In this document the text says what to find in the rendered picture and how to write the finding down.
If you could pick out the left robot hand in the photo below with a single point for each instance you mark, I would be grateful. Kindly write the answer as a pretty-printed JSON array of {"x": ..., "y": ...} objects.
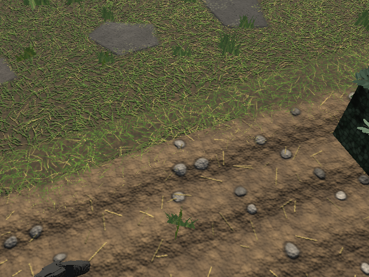
[{"x": 65, "y": 269}]

